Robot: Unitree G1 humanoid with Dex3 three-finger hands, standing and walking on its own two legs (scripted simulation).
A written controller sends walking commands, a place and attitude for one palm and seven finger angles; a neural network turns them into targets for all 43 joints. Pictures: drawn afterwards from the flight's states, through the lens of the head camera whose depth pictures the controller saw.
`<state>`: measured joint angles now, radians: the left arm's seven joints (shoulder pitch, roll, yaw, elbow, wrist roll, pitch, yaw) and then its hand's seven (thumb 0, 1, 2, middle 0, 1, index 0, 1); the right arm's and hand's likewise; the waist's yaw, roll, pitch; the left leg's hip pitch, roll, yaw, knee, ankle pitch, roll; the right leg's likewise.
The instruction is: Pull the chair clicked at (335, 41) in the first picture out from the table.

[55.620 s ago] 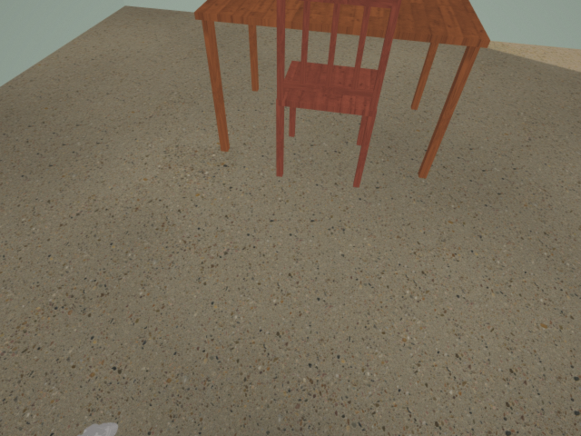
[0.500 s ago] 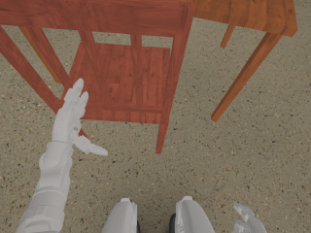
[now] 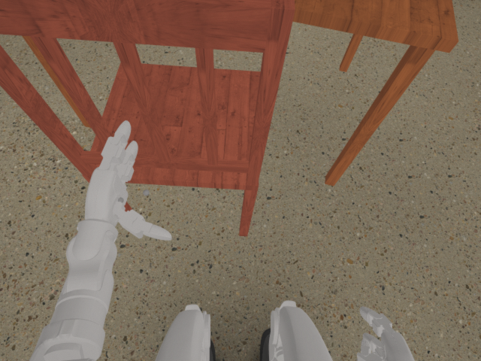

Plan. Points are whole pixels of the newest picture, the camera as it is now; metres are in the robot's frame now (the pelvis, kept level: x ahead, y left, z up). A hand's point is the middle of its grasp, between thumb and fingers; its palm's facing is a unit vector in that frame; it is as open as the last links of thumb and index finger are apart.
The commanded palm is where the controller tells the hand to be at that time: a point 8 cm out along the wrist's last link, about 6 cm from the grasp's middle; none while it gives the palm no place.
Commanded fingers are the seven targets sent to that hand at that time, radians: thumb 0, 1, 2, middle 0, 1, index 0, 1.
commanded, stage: push the fingers through the gap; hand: left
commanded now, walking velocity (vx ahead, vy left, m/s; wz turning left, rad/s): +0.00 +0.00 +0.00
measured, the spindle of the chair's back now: (149, 113) +0.53 +0.17 +0.03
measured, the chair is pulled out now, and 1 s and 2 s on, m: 0.21 0.21 0.21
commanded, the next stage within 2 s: hook a spindle and tug to test in 1.56 s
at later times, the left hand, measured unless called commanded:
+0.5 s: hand (149, 161) +0.43 +0.16 +0.01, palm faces -0.04 -1.00 -0.07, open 16.9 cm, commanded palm +0.41 +0.21 +0.02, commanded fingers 0.00 -0.50 0.30 -0.06 -0.08 -0.06 -0.08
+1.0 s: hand (154, 141) +0.47 +0.16 +0.01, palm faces -0.04 -1.00 -0.04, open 16.9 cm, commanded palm +0.46 +0.21 +0.02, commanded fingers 0.00 -0.50 0.30 -0.06 -0.08 -0.06 -0.08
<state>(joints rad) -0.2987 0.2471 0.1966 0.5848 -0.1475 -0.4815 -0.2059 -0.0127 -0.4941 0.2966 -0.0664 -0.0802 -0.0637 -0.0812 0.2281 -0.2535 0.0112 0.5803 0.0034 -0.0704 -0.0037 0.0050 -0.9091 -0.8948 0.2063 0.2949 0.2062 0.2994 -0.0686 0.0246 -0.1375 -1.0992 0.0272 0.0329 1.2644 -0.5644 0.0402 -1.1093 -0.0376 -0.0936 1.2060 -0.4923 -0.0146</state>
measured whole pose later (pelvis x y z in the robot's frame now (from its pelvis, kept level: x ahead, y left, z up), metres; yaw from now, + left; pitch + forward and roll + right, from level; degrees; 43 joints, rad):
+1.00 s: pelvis +0.00 +0.00 -0.01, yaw -1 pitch +26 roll -3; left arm -0.72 0.36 0.33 1.00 -0.09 -0.50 -0.20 -0.01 -0.49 0.30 -0.07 -0.08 -0.06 -0.08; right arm 0.29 -0.26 0.03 0.63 -0.02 0.00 0.01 0.00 -0.91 -0.89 0.21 0.29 0.21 0.30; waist -0.14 0.03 -0.14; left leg -1.19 0.04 0.03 1.29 -0.57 0.05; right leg -1.20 -0.03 -0.09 1.22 -0.48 -0.01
